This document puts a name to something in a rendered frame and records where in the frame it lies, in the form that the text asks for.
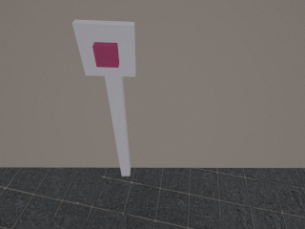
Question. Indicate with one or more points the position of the panel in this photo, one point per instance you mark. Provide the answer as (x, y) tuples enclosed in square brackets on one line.
[(123, 33)]

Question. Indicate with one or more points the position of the button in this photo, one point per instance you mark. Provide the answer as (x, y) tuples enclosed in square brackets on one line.
[(106, 54)]

